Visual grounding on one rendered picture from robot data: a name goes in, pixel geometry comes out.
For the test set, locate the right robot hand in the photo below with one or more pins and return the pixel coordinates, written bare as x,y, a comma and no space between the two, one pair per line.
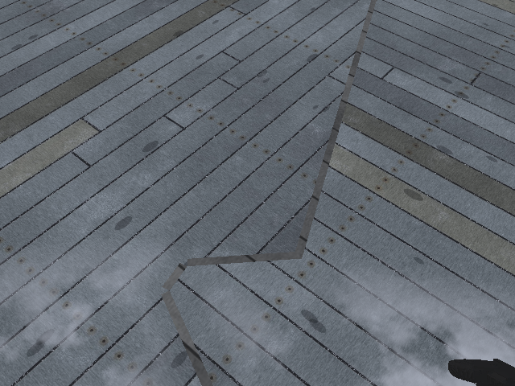
483,372

